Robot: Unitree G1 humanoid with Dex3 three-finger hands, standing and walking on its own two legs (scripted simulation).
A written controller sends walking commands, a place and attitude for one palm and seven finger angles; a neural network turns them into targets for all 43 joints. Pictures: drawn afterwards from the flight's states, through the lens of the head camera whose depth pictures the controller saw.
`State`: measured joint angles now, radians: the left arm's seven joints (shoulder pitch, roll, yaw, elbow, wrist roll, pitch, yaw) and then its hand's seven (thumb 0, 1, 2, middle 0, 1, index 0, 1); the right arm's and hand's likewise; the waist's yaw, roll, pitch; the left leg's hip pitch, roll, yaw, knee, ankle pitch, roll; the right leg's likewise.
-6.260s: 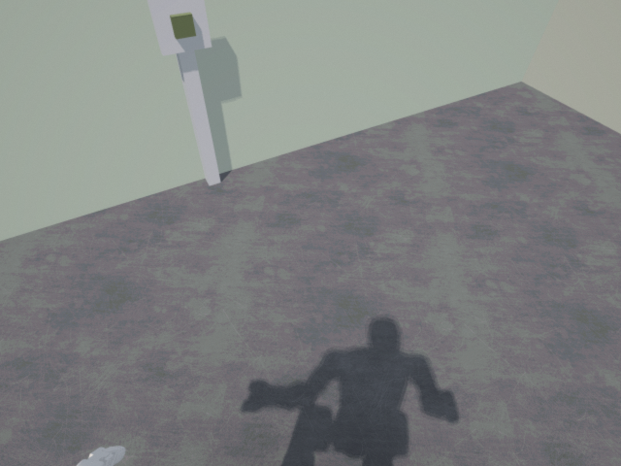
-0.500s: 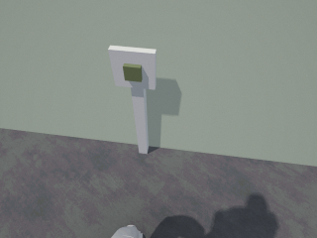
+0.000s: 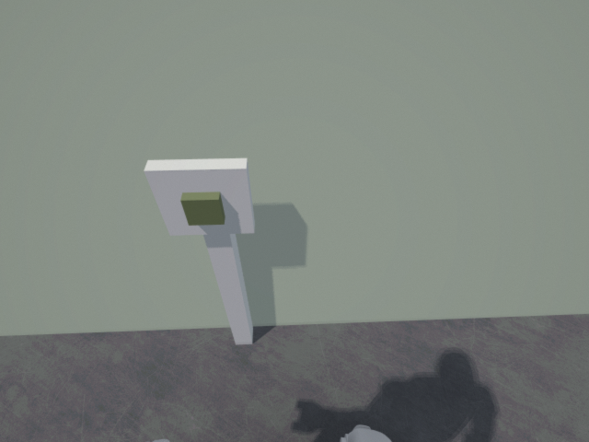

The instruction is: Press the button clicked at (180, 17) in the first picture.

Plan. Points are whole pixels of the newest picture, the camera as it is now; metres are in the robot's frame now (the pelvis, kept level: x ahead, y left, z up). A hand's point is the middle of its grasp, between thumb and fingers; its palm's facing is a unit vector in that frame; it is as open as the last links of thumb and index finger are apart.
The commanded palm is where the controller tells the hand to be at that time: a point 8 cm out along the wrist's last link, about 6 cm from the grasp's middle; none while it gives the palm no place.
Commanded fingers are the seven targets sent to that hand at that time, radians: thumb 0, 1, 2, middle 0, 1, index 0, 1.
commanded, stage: come to a stop and stand still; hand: left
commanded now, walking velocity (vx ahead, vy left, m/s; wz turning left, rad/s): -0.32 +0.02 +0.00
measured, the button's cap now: (204, 207) +0.53 +0.19 -0.03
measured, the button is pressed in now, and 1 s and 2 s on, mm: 0 0 0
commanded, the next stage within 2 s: look again from close up in 1.24 s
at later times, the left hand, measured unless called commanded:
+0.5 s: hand out of the picture +0.07 +0.21 -0.19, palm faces +0.08 -0.97 -0.23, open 7.3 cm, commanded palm none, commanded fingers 0.00 0.90 0.90 -0.20 -0.30 -0.20 -0.30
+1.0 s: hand out of the picture +0.00 +0.16 -0.18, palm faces -0.01 -0.98 -0.21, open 7.4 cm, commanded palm none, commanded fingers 0.00 0.90 0.90 -0.20 -0.30 -0.20 -0.30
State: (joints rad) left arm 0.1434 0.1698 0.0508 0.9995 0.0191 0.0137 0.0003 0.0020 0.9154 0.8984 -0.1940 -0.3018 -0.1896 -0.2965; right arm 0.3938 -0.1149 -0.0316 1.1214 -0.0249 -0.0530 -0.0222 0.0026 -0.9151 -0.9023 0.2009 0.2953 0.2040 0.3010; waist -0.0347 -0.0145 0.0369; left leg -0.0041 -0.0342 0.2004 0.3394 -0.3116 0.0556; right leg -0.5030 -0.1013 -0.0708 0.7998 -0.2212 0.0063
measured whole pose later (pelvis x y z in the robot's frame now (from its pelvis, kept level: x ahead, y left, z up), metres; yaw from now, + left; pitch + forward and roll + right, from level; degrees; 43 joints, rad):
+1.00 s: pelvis -0.02 -0.02 -0.01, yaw +0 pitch +0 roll -1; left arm 0.29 0.15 0.01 1.02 0.03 0.01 0.03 0.01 0.91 0.90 -0.20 -0.30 -0.19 -0.30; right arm 0.30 -0.18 -0.04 1.06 -0.02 0.03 -0.03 0.01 -0.91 -0.90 0.20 0.30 0.20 0.30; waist -0.03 0.05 0.06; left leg -0.32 0.06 0.00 0.67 -0.35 0.00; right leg -0.25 0.03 -0.07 0.57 -0.33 -0.04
